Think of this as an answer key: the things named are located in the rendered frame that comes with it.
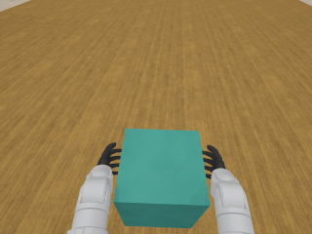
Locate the right robot hand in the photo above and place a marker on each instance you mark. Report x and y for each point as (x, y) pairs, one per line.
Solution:
(216, 160)

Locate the carton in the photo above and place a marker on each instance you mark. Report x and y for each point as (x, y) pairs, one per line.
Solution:
(161, 179)

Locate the left robot hand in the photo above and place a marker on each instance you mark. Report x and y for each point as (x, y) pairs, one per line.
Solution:
(105, 158)

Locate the robot right forearm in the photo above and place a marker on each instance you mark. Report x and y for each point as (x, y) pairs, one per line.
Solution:
(231, 205)

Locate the robot left forearm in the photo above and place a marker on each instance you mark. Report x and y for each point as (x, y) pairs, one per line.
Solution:
(93, 203)

